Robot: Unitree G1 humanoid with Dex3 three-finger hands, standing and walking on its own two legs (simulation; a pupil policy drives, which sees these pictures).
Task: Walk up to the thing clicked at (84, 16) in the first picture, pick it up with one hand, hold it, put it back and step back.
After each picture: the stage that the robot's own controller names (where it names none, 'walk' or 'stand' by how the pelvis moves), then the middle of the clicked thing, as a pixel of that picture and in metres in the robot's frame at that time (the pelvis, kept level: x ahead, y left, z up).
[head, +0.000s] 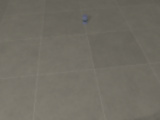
stand; (84, 19) +1.84 -0.04 -0.72
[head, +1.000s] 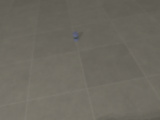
walk; (75, 36) +1.70 +0.22 -0.69
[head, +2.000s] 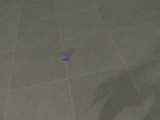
walk; (64, 57) +1.14 +0.30 -0.71
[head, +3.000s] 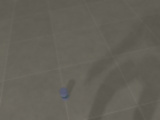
walk; (64, 94) +0.71 +0.24 -0.72
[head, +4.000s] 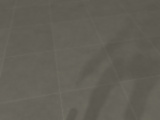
walk; out of the picture +0.44 +0.18 -0.71
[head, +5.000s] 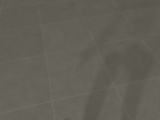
stand; out of the picture +0.34 +0.20 -0.71
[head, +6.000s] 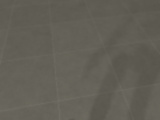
stand; out of the picture +0.34 +0.18 -0.72
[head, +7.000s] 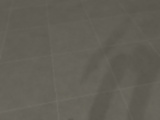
stand; out of the picture +0.35 +0.19 -0.72
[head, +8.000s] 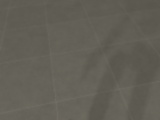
stand; out of the picture +0.33 +0.20 -0.72
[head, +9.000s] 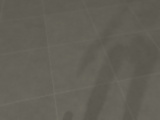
go down; out of the picture +0.33 +0.20 -0.72
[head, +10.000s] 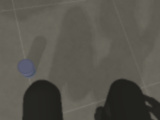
go down; (27, 69) +0.40 +0.23 -0.34
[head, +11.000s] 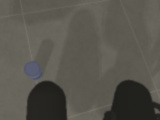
approach; (34, 71) +0.40 +0.23 -0.30
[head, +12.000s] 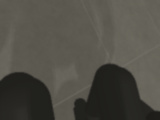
close in; out of the picture +0.39 +0.25 -0.22
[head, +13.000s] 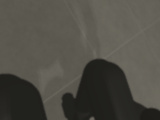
close; out of the picture +0.39 +0.27 -0.22
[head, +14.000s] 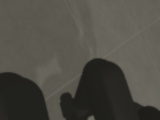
lift; out of the picture +0.38 +0.26 -0.22
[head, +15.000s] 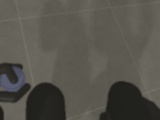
lift; (14, 82) +0.31 +0.25 -0.09
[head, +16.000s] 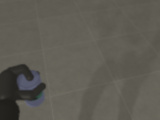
hold; (32, 89) +0.33 +0.18 +0.04
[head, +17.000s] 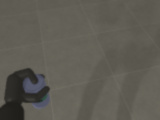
hold; (37, 91) +0.33 +0.18 -0.01
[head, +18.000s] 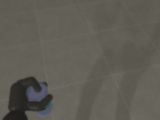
crouch; (40, 99) +0.31 +0.17 -0.04
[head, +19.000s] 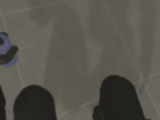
lower; (4, 51) +0.45 +0.23 -0.10
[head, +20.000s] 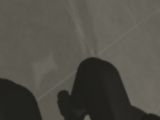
lower; out of the picture +0.43 +0.29 -0.23
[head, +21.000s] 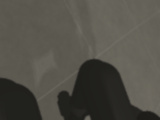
lower; out of the picture +0.41 +0.28 -0.23
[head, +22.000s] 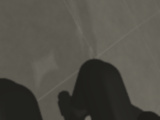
lower; out of the picture +0.41 +0.28 -0.23
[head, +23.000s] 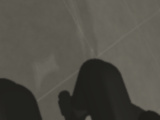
lower; out of the picture +0.41 +0.27 -0.23
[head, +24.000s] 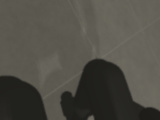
open; out of the picture +0.40 +0.26 -0.23
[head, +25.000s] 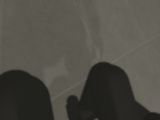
stand; out of the picture +0.40 +0.24 -0.23
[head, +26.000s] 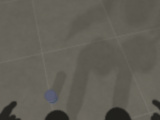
stand; (51, 97) +0.39 +0.19 -0.52
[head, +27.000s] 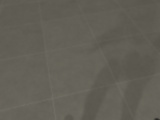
stand; out of the picture +0.36 +0.18 -0.66
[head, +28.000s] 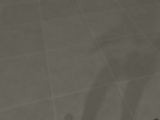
stand; out of the picture +0.36 +0.18 -0.67
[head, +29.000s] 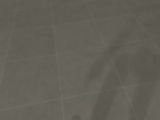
stand; out of the picture +0.39 +0.17 -0.72
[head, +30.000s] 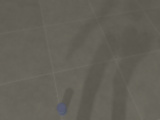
walk; (62, 109) +0.42 +0.15 -0.70
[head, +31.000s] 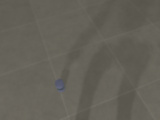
walk; (60, 85) +0.64 +0.23 -0.69
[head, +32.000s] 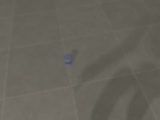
stand; (68, 60) +0.96 +0.19 -0.69
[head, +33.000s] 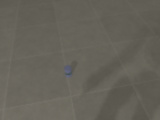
stand; (68, 71) +0.96 +0.18 -0.72
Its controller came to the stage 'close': yes
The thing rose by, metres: 0.70
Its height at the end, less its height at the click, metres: +0.00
